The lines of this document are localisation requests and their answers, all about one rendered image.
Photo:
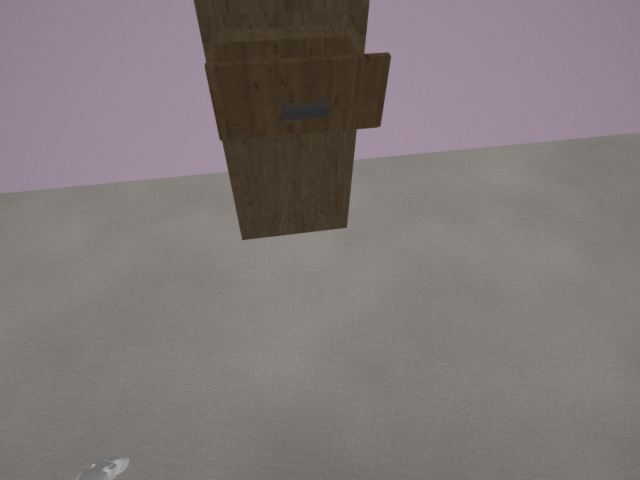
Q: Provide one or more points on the drawer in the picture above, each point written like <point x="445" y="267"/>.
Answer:
<point x="249" y="78"/>

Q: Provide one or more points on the cabinet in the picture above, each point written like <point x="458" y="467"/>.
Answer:
<point x="297" y="183"/>

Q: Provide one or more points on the robot left hand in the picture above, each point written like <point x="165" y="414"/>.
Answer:
<point x="105" y="468"/>

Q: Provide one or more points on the handle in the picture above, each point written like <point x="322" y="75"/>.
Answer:
<point x="304" y="111"/>

